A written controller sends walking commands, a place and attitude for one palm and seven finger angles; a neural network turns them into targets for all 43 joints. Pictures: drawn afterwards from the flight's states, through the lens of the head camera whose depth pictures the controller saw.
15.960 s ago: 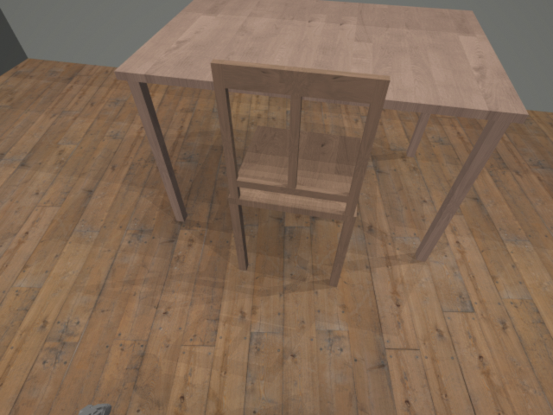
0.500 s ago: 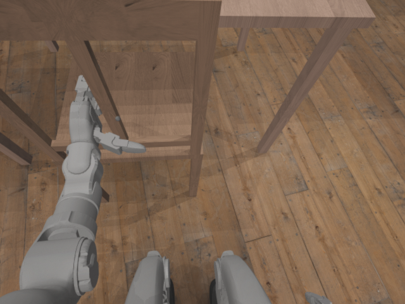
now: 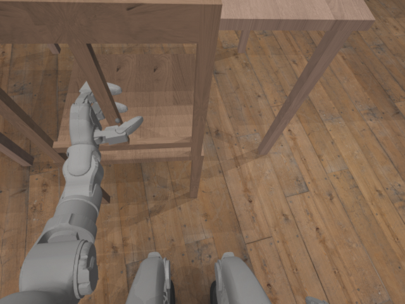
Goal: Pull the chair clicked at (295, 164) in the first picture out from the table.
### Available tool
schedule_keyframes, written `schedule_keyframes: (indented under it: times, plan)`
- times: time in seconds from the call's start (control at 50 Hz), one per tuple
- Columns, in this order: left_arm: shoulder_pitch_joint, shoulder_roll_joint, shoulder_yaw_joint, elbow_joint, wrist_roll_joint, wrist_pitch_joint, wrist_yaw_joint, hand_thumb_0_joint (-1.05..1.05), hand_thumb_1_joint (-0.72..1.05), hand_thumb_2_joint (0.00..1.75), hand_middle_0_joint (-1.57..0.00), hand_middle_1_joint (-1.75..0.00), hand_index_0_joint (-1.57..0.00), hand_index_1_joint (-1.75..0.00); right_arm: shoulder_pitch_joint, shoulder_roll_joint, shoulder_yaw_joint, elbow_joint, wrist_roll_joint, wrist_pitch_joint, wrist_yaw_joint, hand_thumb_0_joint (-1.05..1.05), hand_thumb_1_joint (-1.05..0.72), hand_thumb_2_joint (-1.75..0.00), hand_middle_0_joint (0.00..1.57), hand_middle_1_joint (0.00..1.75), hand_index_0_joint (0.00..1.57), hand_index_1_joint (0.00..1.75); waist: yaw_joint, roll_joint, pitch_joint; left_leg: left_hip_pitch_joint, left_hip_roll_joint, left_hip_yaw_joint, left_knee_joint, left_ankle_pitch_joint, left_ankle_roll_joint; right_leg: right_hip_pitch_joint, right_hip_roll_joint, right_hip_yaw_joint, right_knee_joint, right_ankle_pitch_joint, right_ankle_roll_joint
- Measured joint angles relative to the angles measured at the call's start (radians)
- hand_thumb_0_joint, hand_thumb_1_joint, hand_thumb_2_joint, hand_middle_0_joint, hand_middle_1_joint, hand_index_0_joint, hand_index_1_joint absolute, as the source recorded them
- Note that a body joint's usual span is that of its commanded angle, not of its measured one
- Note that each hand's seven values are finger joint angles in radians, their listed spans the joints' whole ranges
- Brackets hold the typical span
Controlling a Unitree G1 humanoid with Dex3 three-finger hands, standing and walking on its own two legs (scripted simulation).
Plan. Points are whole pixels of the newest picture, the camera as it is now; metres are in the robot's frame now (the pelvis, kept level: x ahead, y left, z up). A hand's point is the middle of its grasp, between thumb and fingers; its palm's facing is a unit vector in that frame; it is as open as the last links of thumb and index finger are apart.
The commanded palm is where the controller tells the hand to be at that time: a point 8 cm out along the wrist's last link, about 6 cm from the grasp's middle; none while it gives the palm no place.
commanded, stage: hook a spindle and tug to test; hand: left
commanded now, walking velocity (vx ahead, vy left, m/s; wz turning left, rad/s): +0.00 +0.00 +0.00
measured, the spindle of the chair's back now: (107, 104) +0.50 +0.17 +0.04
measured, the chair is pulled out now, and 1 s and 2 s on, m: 0.00 0.03 0.14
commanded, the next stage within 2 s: step backward, pulling the chair out in 0.80 s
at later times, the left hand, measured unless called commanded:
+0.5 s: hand (118, 121) +0.46 +0.15 +0.03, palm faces +0.05 -1.00 +0.00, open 5.7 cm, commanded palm +0.41 +0.19 +0.03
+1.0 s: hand (116, 132) +0.43 +0.15 +0.04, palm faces +0.05 -0.99 -0.10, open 5.9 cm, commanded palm +0.40 +0.19 +0.03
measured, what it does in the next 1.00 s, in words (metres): stands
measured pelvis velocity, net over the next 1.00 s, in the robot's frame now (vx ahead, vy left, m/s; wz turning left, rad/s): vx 0.04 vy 0.01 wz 0.01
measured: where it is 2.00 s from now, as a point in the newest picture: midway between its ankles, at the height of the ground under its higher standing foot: outside the picture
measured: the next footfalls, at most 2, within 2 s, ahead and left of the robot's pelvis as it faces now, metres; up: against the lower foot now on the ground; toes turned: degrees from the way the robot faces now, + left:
none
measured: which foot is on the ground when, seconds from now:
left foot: down 0.00-1.00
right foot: down 0.00-1.00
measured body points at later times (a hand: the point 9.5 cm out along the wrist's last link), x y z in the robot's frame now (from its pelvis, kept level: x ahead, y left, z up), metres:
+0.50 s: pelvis +0.02 +0.00 +0.01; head +0.15 +0.01 +0.44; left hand +0.45 +0.20 +0.03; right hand +0.08 -0.26 -0.11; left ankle +0.04 +0.10 -0.62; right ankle +0.01 -0.11 -0.62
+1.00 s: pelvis +0.04 +0.01 +0.04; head +0.17 +0.01 +0.47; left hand +0.43 +0.20 +0.05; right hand +0.15 -0.25 -0.09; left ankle +0.03 +0.10 -0.62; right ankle +0.01 -0.11 -0.62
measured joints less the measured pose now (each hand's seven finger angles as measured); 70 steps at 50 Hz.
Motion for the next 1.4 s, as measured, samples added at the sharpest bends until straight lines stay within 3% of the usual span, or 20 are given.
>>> schedule_keyframes:
  times: [0.2, 0.52, 0.76, 0.92, 1.0, 1.06, 1.08, 1.12, 1.22, 1.4]
  plan:
    - [0.026, -0.007, 0.004, -0.027, -0.009, 0.0, -0.004, 0.0, 0.67, 0.8, -0.45, -1.38, -0.43, -1.41, 0.002, 0.002, -0.001, -0.004, 0.001, 0.001, 0.001, 0.0, -0.91, -0.9, 0.2, 0.3, 0.2, 0.3, -0.002, -0.002, -0.001, 0.012, 0.003, 0.005, -0.008, -0.004, 0.001, 0.01, 0.003, 0.006, -0.01, -0.001, 0.002]
    - [0.169, -0.032, -0.017, -0.205, -0.046, 0.056, 0.007, 0.01, 0.71, 0.75, -0.37, -1.42, -0.38, -1.44, -0.006, 0.01, -0.007, -0.044, 0.012, -0.003, 0.016, 0.0, -0.91, -0.9, 0.2, 0.3, 0.2, 0.3, -0.001, -0.003, -0.007, 0.063, 0.009, 0.025, -0.048, -0.018, 0.004, 0.051, 0.01, 0.029, -0.048, -0.006, 0.006]
    - [0.335, -0.075, -0.081, -0.378, -0.064, 0.058, 0.015, 0.02, 0.72, 0.75, -0.36, -1.4, -0.36, -1.44, -0.014, 0.013, -0.015, -0.059, 0.015, -0.028, 0.02, 0.0, -0.91, -0.9, 0.2, 0.3, 0.2, 0.3, 0.029, -0.005, -0.006, 0.116, 0.003, 0.029, -0.084, -0.032, 0.005, 0.103, 0.006, 0.035, -0.083, -0.018, 0.009]
    - [0.337, -0.091, -0.11, -0.389, -0.052, 0.044, 0.01, 0.01, 0.7, 0.76, -0.37, -1.4, -0.36, -1.43, -0.046, 0.01, -0.017, -0.049, 0.011, -0.037, 0.01, 0.0, -0.91, -0.9, 0.2, 0.3, 0.2, 0.3, 0.052, -0.006, -0.008, 0.104, -0.007, 0.016, -0.066, -0.04, 0.003, 0.099, -0.004, 0.02, -0.064, -0.034, 0.008]
    - [0.312, -0.072, -0.152, -0.407, 0.004, 0.225, 0.084, 0.03, 0.68, 0.78, -0.37, -1.32, -0.37, -1.43, -0.074, 0.028, -0.009, -0.071, 0.056, 0.043, -0.058, 0.0, -0.91, -0.9, 0.2, 0.3, 0.2, 0.3, 0.051, -0.003, 0.093, 0.273, -0.018, 0.013, -0.176, 0.023, 0.006, 0.266, -0.012, 0.022, -0.17, 0.007, 0.028]
    - [0.291, -0.08, -0.179, -0.313, 0.011, 0.333, 0.13, 0.06, 0.69, 0.79, -0.34, -1.24, -0.38, -1.44, -0.06, 0.035, 0.014, -0.079, 0.074, 0.077, -0.096, 0.0, -0.91, -0.9, 0.2, 0.3, 0.2, 0.3, 0.046, 0.002, 0.099, 0.411, -0.025, 0.022, -0.335, 0.076, 0.01, 0.396, -0.017, 0.032, -0.328, 0.073, 0.005]
    - [0.284, -0.085, -0.181, -0.269, 0.006, 0.344, 0.137, 0.06, 0.69, 0.79, -0.32, -1.22, -0.38, -1.44, -0.056, 0.034, 0.021, -0.078, 0.076, 0.082, -0.103, 0.0, -0.91, -0.9, 0.2, 0.3, 0.2, 0.3, 0.045, 0.006, 0.098, 0.453, -0.022, 0.025, -0.388, 0.128, 0.011, 0.435, -0.016, 0.033, -0.377, 0.101, 0.014]
    - [0.278, -0.099, -0.174, -0.192, -0.015, 0.334, 0.141, 0.06, 0.7, 0.79, -0.27, -1.15, -0.4, -1.44, -0.047, 0.034, 0.03, -0.071, 0.082, 0.089, -0.113, 0.0, -0.91, -0.9, 0.2, 0.3, 0.2, 0.3, 0.043, -0.004, 0.101, 0.535, -0.02, 0.033, -0.479, 0.136, 0.011, 0.508, -0.016, 0.036, -0.47, 0.148, 0.029]
    - [0.241, -0.105, -0.185, -0.072, 0.003, 0.309, 0.133, 0.07, 0.71, 0.77, -0.24, -1.08, -0.45, -1.44, -0.033, 0.02, 0.014, -0.051, 0.067, 0.079, -0.131, 0.0, -0.9, -0.9, 0.21, 0.3, 0.2, 0.3, 0.035, -0.02, 0.135, 0.654, -0.015, 0.031, -0.623, 0.191, 0.01, 0.606, -0.016, 0.019, -0.584, 0.268, 0.033]
    - [0.238, -0.087, -0.175, -0.046, 0.01, 0.28, 0.104, 0.06, 0.7, 0.75, -0.25, -1.06, -0.48, -1.44, -0.031, 0.006, -0.018, -0.009, 0.038, 0.051, -0.116, 0.0, -0.91, -0.9, 0.2, 0.3, 0.2, 0.3, 0.038, -0.025, 0.212, 0.746, -0.016, 0.06, -0.696, 0.215, 0.01, 0.717, -0.016, 0.041, -0.706, 0.263, 0.02]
